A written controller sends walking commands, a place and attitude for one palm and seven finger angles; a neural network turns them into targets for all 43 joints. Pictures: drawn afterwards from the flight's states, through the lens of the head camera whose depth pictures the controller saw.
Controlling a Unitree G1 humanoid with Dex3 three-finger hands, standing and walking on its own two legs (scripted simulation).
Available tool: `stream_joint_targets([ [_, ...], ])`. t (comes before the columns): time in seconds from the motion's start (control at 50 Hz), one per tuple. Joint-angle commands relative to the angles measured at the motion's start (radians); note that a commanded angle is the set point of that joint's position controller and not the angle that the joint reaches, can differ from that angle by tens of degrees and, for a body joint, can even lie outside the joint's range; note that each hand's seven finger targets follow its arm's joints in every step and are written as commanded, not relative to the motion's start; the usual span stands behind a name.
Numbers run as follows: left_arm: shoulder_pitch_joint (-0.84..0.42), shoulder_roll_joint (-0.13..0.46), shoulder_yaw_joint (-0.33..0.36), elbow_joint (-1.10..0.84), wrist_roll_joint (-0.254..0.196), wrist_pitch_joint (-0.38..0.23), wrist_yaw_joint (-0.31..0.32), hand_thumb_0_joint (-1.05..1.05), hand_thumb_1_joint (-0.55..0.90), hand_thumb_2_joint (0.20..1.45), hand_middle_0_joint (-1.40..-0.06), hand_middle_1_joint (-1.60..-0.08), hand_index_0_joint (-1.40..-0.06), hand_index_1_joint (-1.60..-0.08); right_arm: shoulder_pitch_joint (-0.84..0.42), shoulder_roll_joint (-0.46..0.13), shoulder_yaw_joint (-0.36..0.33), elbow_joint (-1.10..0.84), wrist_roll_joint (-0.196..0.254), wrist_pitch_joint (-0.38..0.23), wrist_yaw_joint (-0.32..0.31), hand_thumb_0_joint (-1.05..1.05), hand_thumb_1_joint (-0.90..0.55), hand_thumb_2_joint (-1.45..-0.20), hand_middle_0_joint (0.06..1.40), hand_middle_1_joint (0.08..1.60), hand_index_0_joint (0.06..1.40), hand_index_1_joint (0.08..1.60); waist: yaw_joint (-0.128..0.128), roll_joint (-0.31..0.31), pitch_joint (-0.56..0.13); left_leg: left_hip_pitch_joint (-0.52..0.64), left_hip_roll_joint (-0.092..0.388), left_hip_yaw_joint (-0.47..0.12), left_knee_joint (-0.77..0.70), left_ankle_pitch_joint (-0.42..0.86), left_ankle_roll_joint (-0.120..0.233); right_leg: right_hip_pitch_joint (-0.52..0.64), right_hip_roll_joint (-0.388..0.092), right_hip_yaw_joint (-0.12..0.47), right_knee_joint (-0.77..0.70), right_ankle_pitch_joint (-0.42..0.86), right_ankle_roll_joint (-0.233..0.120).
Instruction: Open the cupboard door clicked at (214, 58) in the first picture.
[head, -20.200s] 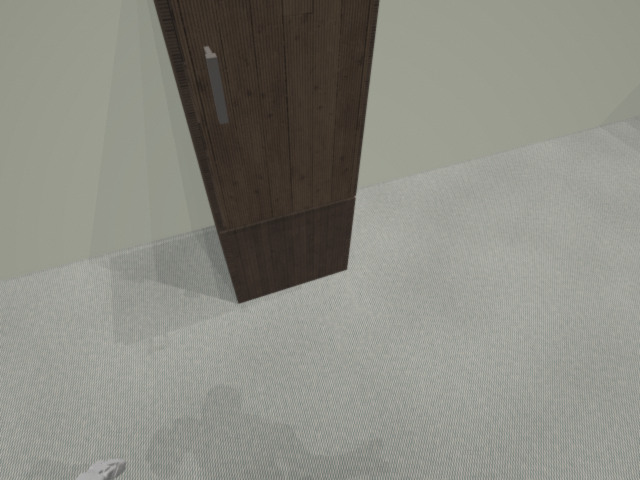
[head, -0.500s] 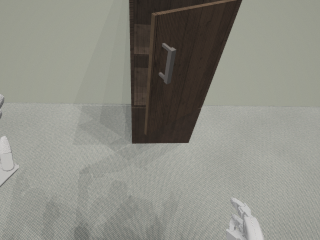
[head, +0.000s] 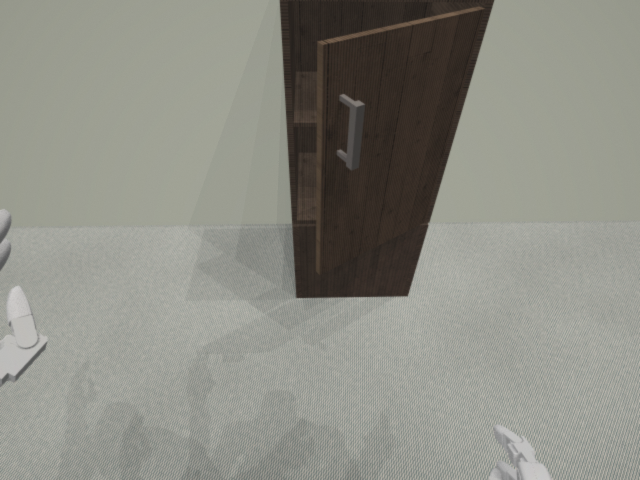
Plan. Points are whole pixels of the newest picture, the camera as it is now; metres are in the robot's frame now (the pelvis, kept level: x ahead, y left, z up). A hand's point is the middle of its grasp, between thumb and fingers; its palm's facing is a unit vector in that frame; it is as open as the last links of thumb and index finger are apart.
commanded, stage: stop stepping back and stand still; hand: left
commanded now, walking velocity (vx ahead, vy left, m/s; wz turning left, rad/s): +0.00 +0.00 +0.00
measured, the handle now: (348, 132) +0.70 -0.02 +0.09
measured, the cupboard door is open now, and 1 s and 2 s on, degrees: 32 32 32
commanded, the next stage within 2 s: let the arm hang, fingers relaxed in 0.78 s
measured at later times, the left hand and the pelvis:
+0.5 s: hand out of the picture +0.18 +0.30 +0.16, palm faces +0.41 -0.79 -0.45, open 7.4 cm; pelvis -0.02 +0.04 +0.01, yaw +0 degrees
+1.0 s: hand (51, 441) +0.16 +0.32 +0.00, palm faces +0.16 -0.86 -0.49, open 7.4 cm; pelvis -0.04 +0.05 +0.00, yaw +2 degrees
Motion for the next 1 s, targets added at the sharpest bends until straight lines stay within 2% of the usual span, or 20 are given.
stream_joint_targets([
  [0.0, -0.032, 0.18, 0.112, -0.185, -0.004, -0.053, 0.011, 0.0, 0.9, 0.9, -0.2, -0.3, -0.2, -0.3, -0.092, -0.094, -0.028, -0.163, -0.001, -0.058, 0.01, 0.0, -0.9, -0.9, 0.2, 0.3, 0.2, 0.3, 0.002, -0.022, -0.031, -0.047, -0.01, -0.019, -0.017, 0.154, 0.069, 0.044, -0.124, 0.182, -0.16, 0.22, 0.015],
  [0.04, -0.019, 0.182, 0.116, -0.184, -0.007, -0.051, 0.012, 0.0, 0.9, 0.9, -0.2, -0.3, -0.2, -0.3, -0.095, -0.092, -0.027, -0.165, -0.002, -0.054, 0.015, 0.0, -0.9, -0.9, 0.2, 0.3, 0.2, 0.3, 0.003, -0.047, -0.04, -0.029, -0.021, -0.021, -0.016, 0.145, 0.066, 0.037, -0.137, 0.189, -0.186, 0.208, 0.01],
  [0.08, -0.014, 0.196, 0.131, -0.203, -0.008, -0.052, 0.013, 0.0, 0.9, 0.9, -0.2, -0.3, -0.2, -0.3, -0.109, -0.093, -0.027, -0.167, -0.005, -0.053, 0.015, 0.0, -0.9, -0.9, 0.2, 0.3, 0.2, 0.3, 0.006, 0.006, -0.04, -0.006, -0.016, -0.029, -0.043, 0.155, 0.067, 0.023, -0.128, 0.178, -0.192, 0.192, 0.016],
  [0.14, -0.014, 0.182, 0.123, -0.223, -0.007, -0.054, 0.011, 0.0, 0.9, 0.9, -0.2, -0.3, -0.2, -0.3, -0.111, -0.095, -0.022, -0.178, -0.006, -0.051, 0.015, 0.0, -0.9, -0.9, 0.2, 0.3, 0.2, 0.3, 0.013, 0.062, -0.065, 0.005, 0.017, -0.058, -0.111, 0.265, 0.068, 0.075, -0.071, 0.114, -0.135, 0.262, 0.044],
  [0.22, -0.019, 0.171, 0.116, -0.218, -0.006, -0.051, 0.009, 0.0, 0.9, 0.9, -0.2, -0.3, -0.2, -0.3, -0.116, -0.094, -0.02, -0.184, -0.005, -0.05, 0.014, 0.0, -0.9, -0.9, 0.2, 0.3, 0.2, 0.3, 0.017, 0.095, -0.075, -0.002, 0.028, -0.063, -0.143, 0.274, 0.068, 0.109, -0.051, 0.088, -0.13, 0.275, 0.059],
  [0.26, -0.031, 0.164, 0.107, -0.205, -0.006, -0.048, 0.008, 0.0, 0.9, 0.9, -0.2, -0.3, -0.2, -0.3, -0.115, -0.094, -0.02, -0.183, -0.006, -0.049, 0.015, 0.0, -0.9, -0.9, 0.2, 0.3, 0.2, 0.3, 0.017, 0.064, -0.064, -0.011, 0.023, -0.061, -0.153, 0.23, 0.065, 0.105, -0.048, 0.089, -0.15, 0.254, 0.062],
  [0.32, -0.032, 0.158, 0.1, -0.209, -0.004, -0.044, 0.008, 0.0, 0.9, 0.9, -0.2, -0.3, -0.2, -0.3, -0.12, -0.096, -0.02, -0.186, -0.006, -0.049, 0.015, 0.0, -0.9, -0.9, 0.2, 0.3, 0.2, 0.3, 0.018, 0.09, -0.06, -0.029, 0.018, -0.069, -0.177, 0.19, 0.06, 0.113, -0.044, 0.075, -0.16, 0.215, 0.064],
  [0.46, -0.026, 0.158, 0.102, -0.214, -0.003, -0.041, 0.009, 0.0, 0.9, 0.9, -0.2, -0.3, -0.2, -0.3, -0.123, -0.096, -0.021, -0.192, -0.007, -0.039, 0.014, 0.0, -0.9, -0.9, 0.2, 0.3, 0.2, 0.3, 0.018, 0.065, -0.061, -0.037, 0.006, -0.067, -0.186, 0.138, 0.057, 0.115, -0.045, 0.077, -0.194, 0.2, 0.065],
  [0.48, -0.024, 0.173, 0.113, -0.223, -0.002, -0.04, 0.01, 0.0, 0.9, 0.9, -0.2, -0.3, -0.2, -0.3, -0.129, -0.097, -0.023, -0.191, -0.009, -0.04, 0.013, 0.0, -0.9, -0.9, 0.2, 0.3, 0.2, 0.3, 0.019, 0.081, -0.065, -0.037, 0.004, -0.07, -0.191, 0.131, 0.055, 0.119, -0.048, 0.075, -0.197, 0.193, 0.063],
  [0.52, -0.017, 0.154, 0.099, -0.211, -0.003, -0.039, 0.01, 0.0, 0.9, 0.9, -0.2, -0.3, -0.2, -0.3, -0.126, -0.095, -0.022, -0.194, -0.007, -0.038, 0.013, 0.0, -0.9, -0.9, 0.2, 0.3, 0.2, 0.3, 0.018, 0.074, -0.059, -0.038, 0.005, -0.067, -0.188, 0.124, 0.055, 0.112, -0.047, 0.077, -0.204, 0.188, 0.064],
  [0.54, -0.025, 0.153, 0.096, -0.221, -0.002, -0.04, 0.01, 0.0, 0.9, 0.9, -0.2, -0.3, -0.2, -0.3, -0.127, -0.097, -0.022, -0.195, -0.007, -0.037, 0.013, 0.0, -0.9, -0.9, 0.2, 0.3, 0.2, 0.3, 0.018, 0.095, -0.06, -0.037, 0.004, -0.067, -0.192, 0.114, 0.055, 0.112, -0.047, 0.077, -0.204, 0.184, 0.064],
  [0.6, -0.03, 0.155, 0.096, -0.205, 0.001, -0.039, 0.011, 0.0, 0.9, 0.9, -0.2, -0.3, -0.2, -0.3, -0.13, -0.095, -0.02, -0.195, -0.007, -0.037, 0.01, 0.0, -0.9, -0.9, 0.2, 0.3, 0.2, 0.3, 0.018, 0.072, -0.028, -0.06, 0.005, -0.078, -0.212, 0.049, 0.054, 0.095, -0.044, 0.074, -0.221, 0.127, 0.066],
  [0.64, -0.038, 0.151, 0.092, -0.213, 0.002, -0.041, 0.011, 0.0, 0.9, 0.9, -0.2, -0.3, -0.2, -0.3, -0.128, -0.099, -0.023, -0.196, -0.007, -0.036, 0.01, 0.0, -0.9, -0.9, 0.2, 0.3, 0.2, 0.3, 0.017, 0.092, -0.035, -0.059, 0.006, -0.077, -0.219, 0.028, 0.056, 0.097, -0.041, 0.071, -0.218, 0.121, 0.066],
  [0.84, -0.011, 0.153, 0.097, -0.205, 0.002, -0.044, 0.012, 0.0, 0.9, 0.9, -0.2, -0.3, -0.2, -0.3, -0.123, -0.097, -0.024, -0.194, -0.007, -0.036, 0.009, 0.0, -0.9, -0.9, 0.2, 0.3, 0.2, 0.3, 0.02, 0.075, -0.057, -0.045, 0.003, -0.073, -0.202, 0.09, 0.054, 0.111, -0.045, 0.07, -0.211, 0.172, 0.066],
  [0.86, -0.1, 0.014, -0.302, 0.603, 0.076, 0.108, -0.126, 0.0, 0.9, 0.9, -0.2, -0.3, -0.2, -0.3, -0.177, -0.299, -0.076, 0.082, 0.001, -0.06, 0.102, 0.0, -0.9, -0.9, 0.2, 0.3, 0.2, 0.3, -0.039, 0.103, 0.052, -0.142, 0.044, -0.137, -0.049, 0.262, 0.079, -0.053, -0.117, 0.037, -0.06, 0.239, 0.037],
  [0.88, -0.1, -0.001, -0.281, 0.633, 0.067, 0.182, -0.148, 0.0, 0.9, 0.9, -0.2, -0.3, -0.2, -0.3, -0.094, -0.242, -0.078, 0.085, 0.001, 0.013, 0.103, 0.0, -0.9, -0.9, 0.2, 0.3, 0.2, 0.3, -0.017, 0.076, -0.033, -0.066, 0.056, -0.112, -0.055, 0.382, 0.065, -0.054, -0.116, 0.088, -0.084, 0.202, 0.036],
  [0.9, -0.129, 0.002, -0.284, 0.657, 0.065, 0.198, -0.15, 0.0, 0.9, 0.9, -0.2, -0.3, -0.2, -0.3, -0.081, -0.238, -0.068, 0.075, -0.004, 0.043, 0.1, 0.0, -0.9, -0.9, 0.2, 0.3, 0.2, 0.3, -0.017, 0.049, -0.063, -0.074, 0.077, -0.146, -0.063, 0.317, 0.087, -0.056, -0.095, 0.067, -0.057, 0.095, 0.03],
  [0.94, -0.186, 0.028, -0.295, 0.752, 0.071, 0.203, -0.152, 0.0, 0.9, 0.9, -0.2, -0.3, -0.2, -0.3, -0.118, -0.251, -0.055, 0.069, -0.016, 0.074, 0.098, 0.0, -0.9, -0.9, 0.2, 0.3, 0.2, 0.3, -0.001, -0.033, -0.04, -0.141, 0.085, -0.192, -0.104, 0.209, 0.117, -0.017, -0.078, 0.071, -0.033, 0.039, 0.023],
  [0.96, -0.216, 0.048, -0.298, 0.815, 0.074, 0.203, -0.153, 0.0, 0.9, 0.9, -0.2, -0.3, -0.2, -0.3, -0.129, -0.26, -0.055, 0.083, -0.021, 0.084, 0.1, 0.0, -0.9, -0.9, 0.2, 0.3, 0.2, 0.3, 0.006, -0.101, -0.04, -0.145, 0.075, -0.187, -0.103, 0.174, 0.116, -0.002, -0.088, 0.079, -0.052, 0.046, 0.016],
  [0.98, -0.247, 0.073, -0.302, 0.878, 0.076, 0.201, -0.153, 0.0, 0.9, 0.9, -0.2, -0.3, -0.2, -0.3, -0.131, -0.266, -0.056, 0.094, -0.022, 0.094, 0.103, 0.0, -0.9, -0.9, 0.2, 0.3, 0.2, 0.3, 0.01, -0.136, -0.038, -0.133, 0.057, -0.173, -0.091, 0.155, 0.108, -0.004, -0.112, 0.1, -0.078, 0.058, 0.002],
])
